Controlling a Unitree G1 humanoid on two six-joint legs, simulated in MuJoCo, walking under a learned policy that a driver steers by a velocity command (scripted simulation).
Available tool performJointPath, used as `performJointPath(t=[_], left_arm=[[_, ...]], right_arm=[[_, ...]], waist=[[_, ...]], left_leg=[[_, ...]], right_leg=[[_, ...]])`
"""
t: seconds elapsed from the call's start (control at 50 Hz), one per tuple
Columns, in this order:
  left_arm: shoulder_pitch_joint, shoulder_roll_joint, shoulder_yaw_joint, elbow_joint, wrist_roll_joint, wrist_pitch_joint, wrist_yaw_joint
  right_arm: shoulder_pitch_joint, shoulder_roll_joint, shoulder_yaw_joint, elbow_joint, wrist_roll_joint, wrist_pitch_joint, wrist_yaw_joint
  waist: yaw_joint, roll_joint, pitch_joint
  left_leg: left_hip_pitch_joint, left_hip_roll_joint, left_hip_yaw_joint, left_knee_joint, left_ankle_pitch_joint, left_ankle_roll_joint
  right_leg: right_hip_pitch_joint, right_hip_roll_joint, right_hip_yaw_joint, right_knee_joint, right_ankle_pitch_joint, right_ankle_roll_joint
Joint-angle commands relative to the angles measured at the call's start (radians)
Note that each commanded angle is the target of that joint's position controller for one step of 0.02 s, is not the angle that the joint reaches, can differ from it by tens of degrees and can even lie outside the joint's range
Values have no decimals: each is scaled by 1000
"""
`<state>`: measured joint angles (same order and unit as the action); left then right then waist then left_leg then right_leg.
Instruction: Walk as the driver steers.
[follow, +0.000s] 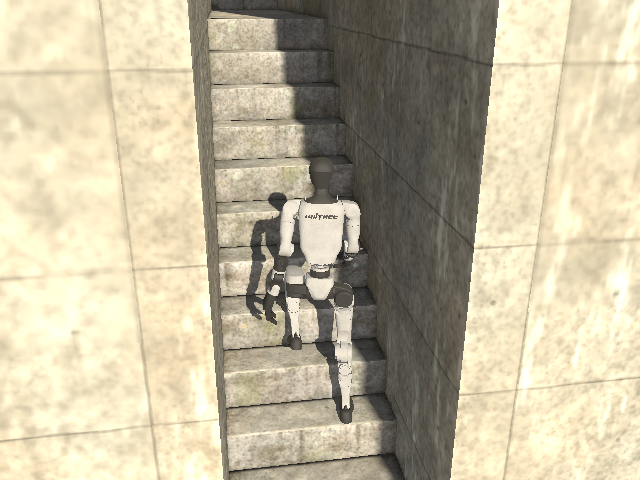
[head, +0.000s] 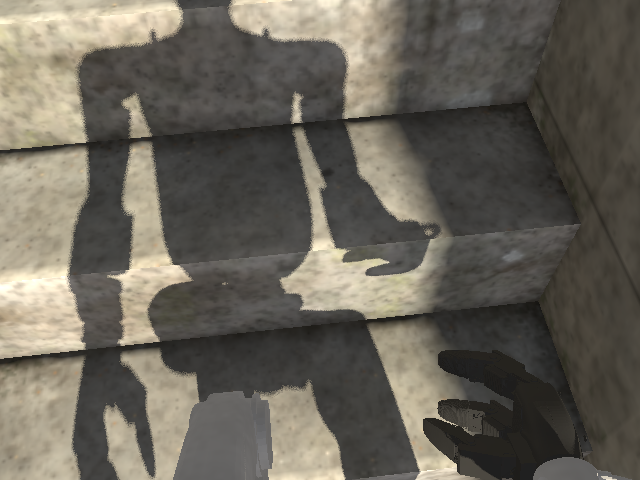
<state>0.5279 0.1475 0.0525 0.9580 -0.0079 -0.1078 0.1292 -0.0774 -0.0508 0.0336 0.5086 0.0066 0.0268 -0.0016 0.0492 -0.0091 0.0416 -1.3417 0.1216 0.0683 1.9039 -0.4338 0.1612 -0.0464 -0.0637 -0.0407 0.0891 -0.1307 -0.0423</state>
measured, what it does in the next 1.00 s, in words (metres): climbs: left foot 0.20 m higher, then right foot 0.20 m higher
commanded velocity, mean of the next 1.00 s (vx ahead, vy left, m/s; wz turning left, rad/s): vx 0.49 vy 0.00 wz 0.00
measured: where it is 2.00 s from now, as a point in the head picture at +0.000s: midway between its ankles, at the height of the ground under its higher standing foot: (340, 196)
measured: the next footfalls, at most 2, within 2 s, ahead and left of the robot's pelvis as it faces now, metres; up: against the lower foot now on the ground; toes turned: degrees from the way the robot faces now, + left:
left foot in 0.08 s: +0.19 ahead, +0.15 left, +0.20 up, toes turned +1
right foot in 0.72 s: +0.45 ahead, -0.07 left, +0.41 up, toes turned -8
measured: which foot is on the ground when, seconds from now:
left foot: up 0.00-0.06, down 0.08-0.76, up 0.78-1.00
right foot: down 0.00-0.10, up 0.12-0.70, down 0.72-1.00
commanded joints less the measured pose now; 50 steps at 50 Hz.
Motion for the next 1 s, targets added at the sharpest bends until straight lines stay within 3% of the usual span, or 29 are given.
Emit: performJointPath(t=[0.02,0.04,0.06,0.08,0.1,0.12,0.14,0.2,0.24,0.28,0.34,0.44,0.52,0.6,0.62,0.64,0.66,0.68,0.7,0.72,0.74,0.76,0.78,0.8,0.86,0.88,0.92,0.94,1.0], left_arm=[[-90,174,21,-100,-25,-32,-18],[-156,240,32,-132,-36,-59,-27],[-186,302,54,-144,-63,-77,-48],[-165,336,70,-135,-70,-74,-80],[-7,193,38,-190,-45,-53,-100],[-135,173,41,-202,36,-47,-137],[-171,14,22,-253,111,-30,-142],[-270,-98,-19,-329,105,6,-108],[-240,-93,-34,-299,61,29,-100],[-282,-80,-41,-316,47,45,-85],[-354,-40,-33,-332,37,80,-79],[-446,-74,-51,-346,18,89,-52],[-540,-67,-60,-376,8,109,-79],[-669,-85,-78,-499,28,140,-92],[-701,-98,-104,-527,2,150,-95],[-691,-102,-106,-518,-3,154,-80],[-567,-92,-107,-456,-41,147,-81],[-514,-78,-89,-427,-49,134,-69],[-304,-36,-72,-360,-41,133,-59],[-126,43,-45,-332,-48,129,-54],[-83,135,4,-285,-11,137,-24],[0,253,43,-265,43,154,5],[-44,253,58,-220,42,149,7],[-185,207,47,-221,48,125,2],[-266,14,-12,-107,58,44,-32],[-246,20,-15,-86,55,20,-49],[-235,50,-21,-103,24,4,-37],[-168,69,-24,-64,31,-11,-45],[-136,114,-35,-36,5,-43,-60]], right_arm=[[83,-11,3,-37,26,-7,-24],[247,-33,-8,18,25,-6,-30],[404,-96,-24,58,6,-20,-34],[492,-158,-47,72,-13,-32,-22],[357,-274,-85,142,-20,-50,-14],[482,-362,-130,173,-56,-22,-35],[386,-351,-131,201,-29,-27,-32],[277,-181,-102,349,-23,-78,-21],[343,-97,-81,417,-37,-105,-11],[399,-129,-90,445,-34,-140,2],[403,-224,-101,417,-24,-172,-24],[552,-238,-101,457,-5,-199,-9],[604,-230,-97,448,0,-186,-45],[717,-246,-114,486,-7,-172,-67],[735,-283,-123,506,32,-164,-85],[769,-252,-120,531,21,-148,-90],[669,-227,-99,502,28,-144,-82],[651,-279,-101,465,23,-153,-76],[648,-323,-104,454,37,-179,-52],[578,-437,-147,435,85,-206,-22],[516,-426,-156,359,88,-208,7],[397,-351,-150,300,45,-197,46],[295,-267,-156,260,-25,-197,47],[289,-139,-127,186,-69,-173,39],[297,19,-54,108,-87,-121,-3],[323,43,-40,107,-76,-100,-9],[345,-23,-44,94,-22,-72,-26],[288,9,-32,84,-1,-50,-31],[136,26,-7,7,-14,-8,-51]], waist=[[-88,-180,-122],[-157,-201,-269],[-206,-220,-443],[-249,-182,-569],[-68,123,-621],[-166,379,-642],[-114,356,-573],[24,125,-67],[38,91,4],[30,62,48],[39,58,40],[-18,103,51],[-58,86,61],[-119,115,38],[-138,155,39],[-155,144,32],[-101,62,-8],[-58,113,-110],[43,144,-296],[160,213,-434],[160,41,-422],[211,-155,-429],[173,-192,-361],[40,-71,-263],[-121,122,-27],[-133,93,7],[-127,51,35],[-105,15,62],[-133,-1,125]], left_leg=[[635,-76,125,-271,-102,53],[819,-136,85,-362,-71,50],[976,-192,52,-540,-54,37],[1072,-239,-52,-890,-90,19],[1323,-105,-399,-1023,-314,93],[1309,83,-956,-1405,-754,89],[1224,99,-975,-1514,-835,7],[827,38,-582,-1326,-458,-70],[790,-6,-388,-1339,-214,-65],[804,7,-342,-1425,-61,-71],[800,48,-364,-1530,-90,-58],[1061,111,-374,-1620,-144,-12],[1179,117,-349,-1697,-166,24],[1360,133,-336,-1839,-105,71],[1370,162,-308,-1998,1,99],[1388,141,-243,-2002,184,117],[1267,80,-83,-1983,487,108],[1203,113,-46,-1811,1416,127],[1248,181,-55,-1574,2023,115],[1257,186,-41,-1356,2098,83],[1066,55,-56,-1123,1815,18],[826,-136,-115,-727,1256,-20],[647,-270,-254,-230,517,-38],[551,-233,-346,53,491,-45],[325,-256,-316,363,575,-4],[240,-244,-326,367,519,-9],[132,-241,-329,330,385,-41],[28,-253,-277,476,291,-34],[-117,-220,-238,497,170,-32]], right_leg=[[-217,-145,-90,-120,979,-184],[-146,-207,-70,64,1595,-189],[-36,-224,-24,258,1855,-176],[75,-189,-5,550,1633,-166],[-307,-87,160,830,1063,-127],[-545,165,270,1250,210,-102],[-726,233,447,1683,117,-83],[-1011,181,280,1951,236,-91],[-1055,193,249,1990,183,-75],[-1134,189,228,1969,117,-58],[-1163,194,169,1954,135,-40],[-1484,143,132,2275,19,-63],[-1533,55,57,2127,-61,-51],[-1529,-45,-36,1897,-167,-53],[-1409,-63,-86,1653,-328,-87],[-1286,-67,-113,1544,-399,-103],[-976,-9,-229,1311,-447,-121],[-691,97,-276,1238,-628,-134],[-433,150,-258,1261,-505,-154],[-235,151,-116,1070,-424,-171],[-192,29,270,777,-630,-205],[-106,-147,855,346,-1043,-285],[-159,-237,1122,83,-1129,-247],[-289,-255,1047,116,-1056,-165],[-471,-186,545,335,-534,-100],[-442,-156,379,348,-368,-78],[-361,-150,189,277,-116,-73],[-333,-166,160,237,-126,-88],[-383,-137,50,161,-217,-53]])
